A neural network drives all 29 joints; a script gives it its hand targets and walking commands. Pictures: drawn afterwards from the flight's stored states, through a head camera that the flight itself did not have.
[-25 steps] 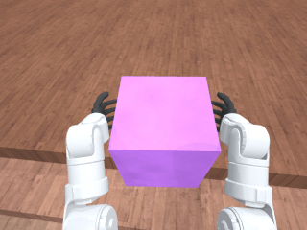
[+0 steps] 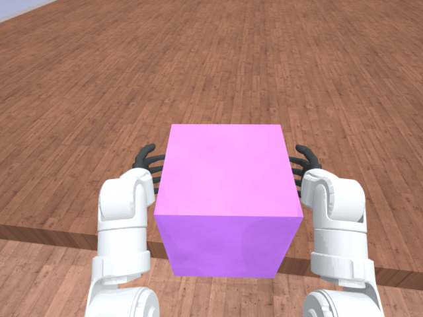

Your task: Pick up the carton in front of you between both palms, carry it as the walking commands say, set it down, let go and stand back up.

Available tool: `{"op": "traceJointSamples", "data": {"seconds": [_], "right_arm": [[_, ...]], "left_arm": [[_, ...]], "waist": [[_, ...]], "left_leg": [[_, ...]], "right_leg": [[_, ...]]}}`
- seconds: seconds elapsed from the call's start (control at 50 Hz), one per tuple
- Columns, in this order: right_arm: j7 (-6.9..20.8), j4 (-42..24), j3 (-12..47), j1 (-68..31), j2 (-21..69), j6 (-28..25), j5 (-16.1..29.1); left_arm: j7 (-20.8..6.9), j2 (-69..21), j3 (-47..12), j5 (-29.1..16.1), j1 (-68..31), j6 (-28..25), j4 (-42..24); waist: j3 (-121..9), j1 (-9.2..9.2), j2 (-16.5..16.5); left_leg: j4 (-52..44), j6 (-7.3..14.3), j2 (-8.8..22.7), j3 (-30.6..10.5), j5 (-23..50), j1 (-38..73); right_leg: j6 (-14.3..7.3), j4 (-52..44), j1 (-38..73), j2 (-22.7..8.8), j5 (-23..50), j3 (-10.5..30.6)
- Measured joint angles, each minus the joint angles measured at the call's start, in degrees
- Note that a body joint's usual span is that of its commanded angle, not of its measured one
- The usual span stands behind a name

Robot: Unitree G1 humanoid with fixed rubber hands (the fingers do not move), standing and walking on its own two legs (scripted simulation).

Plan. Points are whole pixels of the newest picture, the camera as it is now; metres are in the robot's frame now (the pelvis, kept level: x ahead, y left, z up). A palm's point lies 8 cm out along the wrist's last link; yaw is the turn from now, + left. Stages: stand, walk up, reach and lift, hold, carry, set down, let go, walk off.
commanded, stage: carry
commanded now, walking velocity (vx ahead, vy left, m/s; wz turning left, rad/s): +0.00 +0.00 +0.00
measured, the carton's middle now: (224, 203) +0.33 +0.00 +0.06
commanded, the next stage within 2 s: none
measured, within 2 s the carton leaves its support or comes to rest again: neither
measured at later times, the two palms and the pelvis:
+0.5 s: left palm (142, 178) +0.34 +0.15 +0.13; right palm (307, 182) +0.33 -0.15 +0.13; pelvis +0.01 +0.01 +0.00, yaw +0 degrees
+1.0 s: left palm (140, 183) +0.33 +0.15 +0.13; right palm (306, 186) +0.32 -0.15 +0.12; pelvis +0.00 +0.01 +0.00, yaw +0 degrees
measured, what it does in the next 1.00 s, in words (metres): stands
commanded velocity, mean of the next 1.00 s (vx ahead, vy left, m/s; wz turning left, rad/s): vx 0.00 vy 0.00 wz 0.00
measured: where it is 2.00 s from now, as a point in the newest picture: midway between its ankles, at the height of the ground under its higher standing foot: outside the picture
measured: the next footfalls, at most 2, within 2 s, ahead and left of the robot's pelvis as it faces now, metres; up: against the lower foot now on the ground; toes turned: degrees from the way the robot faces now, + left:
none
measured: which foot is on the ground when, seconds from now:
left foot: down 0.00-1.00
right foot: down 0.00-1.00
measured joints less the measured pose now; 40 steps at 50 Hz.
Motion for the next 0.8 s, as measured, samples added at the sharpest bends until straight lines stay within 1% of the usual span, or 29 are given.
{"op": "traceJointSamples", "data": {"seconds": [0.14,0.3,0.52,0.8], "right_arm": [[-0.03,-2.01,0.35,1.42,0.28,-0.43,0.06],[-0.04,-3.48,0.56,2.29,0.43,-0.96,0.46],[0.0,-3.13,0.46,2.65,0.42,-1.01,0.64],[0.15,-2.8,0.54,2.88,0.42,-1.21,0.19]], "left_arm": [[0.07,-0.15,-0.23,-0.4,0.51,-0.43,-1.07],[0.14,-0.13,-0.72,-0.47,0.93,-0.41,-2.64],[0.16,-0.54,-0.73,-0.07,1.59,-0.36,-2.8],[0.17,-0.5,-0.74,-0.28,1.65,-0.95,-1.83]], "waist": [[0.62,0.1,-0.54],[1.16,-0.3,-1.09],[1.07,-0.56,-0.96],[0.81,-0.2,-0.8]], "left_leg": [[0.59,0.04,-0.18,0.05,-0.8,-0.13],[0.74,0.27,-0.45,0.44,-1.3,0.28],[0.33,0.51,-0.51,0.75,-1.21,0.99],[0.12,0.62,-0.47,0.83,-0.68,0.64]], "right_leg": [[0.2,0.57,-0.11,-0.28,-0.78,0.04],[0.47,1.02,0.07,-0.65,-1.32,0.34],[0.76,0.46,0.75,-0.79,-1.01,0.51],[0.84,0.27,0.37,-0.89,-0.46,0.39]]}}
